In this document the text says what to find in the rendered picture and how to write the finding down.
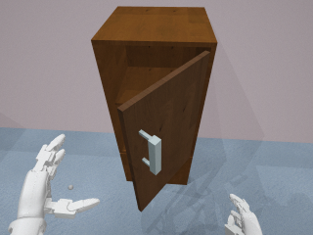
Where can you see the right robot hand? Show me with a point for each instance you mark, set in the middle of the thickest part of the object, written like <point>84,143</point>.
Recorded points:
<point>247,221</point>

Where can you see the cupboard door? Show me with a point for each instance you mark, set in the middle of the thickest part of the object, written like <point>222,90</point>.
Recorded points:
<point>169,110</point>

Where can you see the handle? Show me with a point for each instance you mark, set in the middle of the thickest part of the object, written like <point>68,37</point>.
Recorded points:
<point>154,146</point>

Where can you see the left robot hand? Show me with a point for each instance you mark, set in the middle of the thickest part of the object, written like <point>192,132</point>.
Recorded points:
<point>33,199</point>

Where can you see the robot left forearm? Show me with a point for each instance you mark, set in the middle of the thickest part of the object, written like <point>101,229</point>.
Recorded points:
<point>28,225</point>

